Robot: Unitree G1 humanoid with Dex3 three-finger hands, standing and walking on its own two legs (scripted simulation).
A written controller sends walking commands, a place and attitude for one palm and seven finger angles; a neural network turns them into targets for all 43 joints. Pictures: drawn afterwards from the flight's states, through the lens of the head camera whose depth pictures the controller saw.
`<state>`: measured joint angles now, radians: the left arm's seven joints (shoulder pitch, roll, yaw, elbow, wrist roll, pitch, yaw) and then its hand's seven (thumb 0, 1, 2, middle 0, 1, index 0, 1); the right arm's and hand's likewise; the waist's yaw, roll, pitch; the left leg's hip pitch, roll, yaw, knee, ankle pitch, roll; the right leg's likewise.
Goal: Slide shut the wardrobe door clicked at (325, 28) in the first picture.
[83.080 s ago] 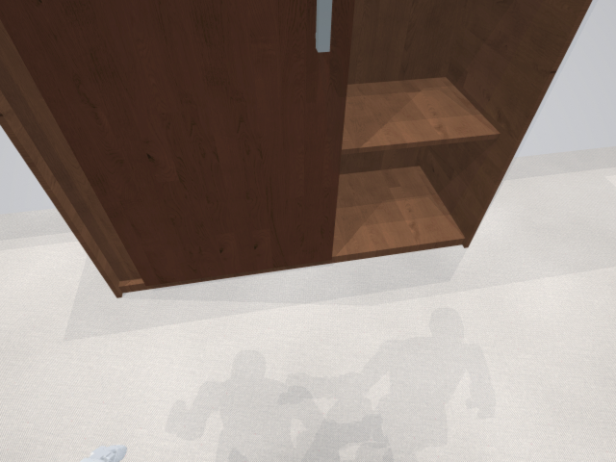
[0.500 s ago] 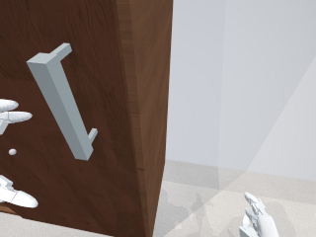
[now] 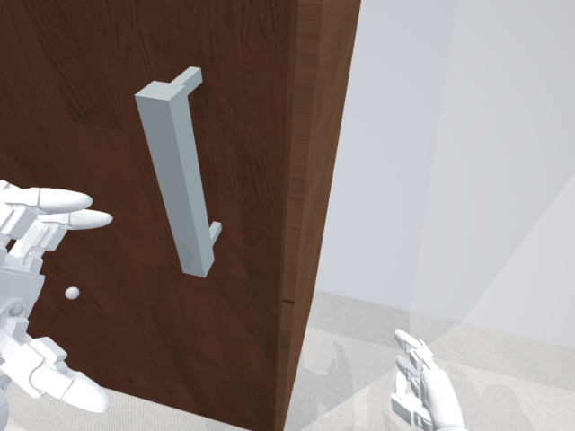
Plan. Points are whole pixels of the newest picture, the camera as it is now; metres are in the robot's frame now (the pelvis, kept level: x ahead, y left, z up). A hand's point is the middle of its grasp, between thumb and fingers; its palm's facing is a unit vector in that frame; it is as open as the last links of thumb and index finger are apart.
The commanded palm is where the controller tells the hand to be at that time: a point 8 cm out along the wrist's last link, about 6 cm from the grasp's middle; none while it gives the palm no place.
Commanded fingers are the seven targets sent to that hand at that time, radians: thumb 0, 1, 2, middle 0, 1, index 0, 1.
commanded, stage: slip the hand off the handle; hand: left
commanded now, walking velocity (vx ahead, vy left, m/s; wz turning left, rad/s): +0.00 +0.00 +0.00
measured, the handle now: (195, 182) +0.26 +0.17 +0.26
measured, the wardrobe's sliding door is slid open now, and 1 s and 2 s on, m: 0.00 0.00 0.00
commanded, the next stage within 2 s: none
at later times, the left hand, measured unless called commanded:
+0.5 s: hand (78, 276) +0.15 +0.23 +0.23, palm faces +0.29 -0.93 -0.23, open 14.7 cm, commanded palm +0.07 +0.28 +0.23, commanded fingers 0.00 -0.55 0.20 -0.25 -1.15 -0.25 -1.15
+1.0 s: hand (54, 271) +0.15 +0.25 +0.23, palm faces +0.24 -0.95 -0.21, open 14.7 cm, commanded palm +0.06 +0.29 +0.23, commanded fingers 0.00 -0.55 0.20 -0.25 -1.15 -0.25 -1.15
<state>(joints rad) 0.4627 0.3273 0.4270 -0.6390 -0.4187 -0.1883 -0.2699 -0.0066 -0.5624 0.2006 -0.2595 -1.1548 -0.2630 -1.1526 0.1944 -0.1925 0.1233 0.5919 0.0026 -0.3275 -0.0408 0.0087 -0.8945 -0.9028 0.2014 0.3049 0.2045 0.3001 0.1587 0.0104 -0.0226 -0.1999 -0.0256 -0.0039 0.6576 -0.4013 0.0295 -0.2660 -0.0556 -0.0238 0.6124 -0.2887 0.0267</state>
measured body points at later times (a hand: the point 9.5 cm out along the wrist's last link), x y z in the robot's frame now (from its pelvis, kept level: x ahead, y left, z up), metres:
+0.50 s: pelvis +0.00 -0.05 +0.00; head -0.03 -0.06 +0.45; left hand +0.13 +0.28 +0.24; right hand +0.19 -0.28 -0.06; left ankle -0.03 +0.09 -0.72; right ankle +0.03 -0.16 -0.72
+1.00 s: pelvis +0.02 -0.01 +0.00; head -0.01 +0.00 +0.45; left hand +0.13 +0.30 +0.24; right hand +0.25 -0.17 -0.03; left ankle -0.03 +0.09 -0.72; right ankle +0.03 -0.16 -0.72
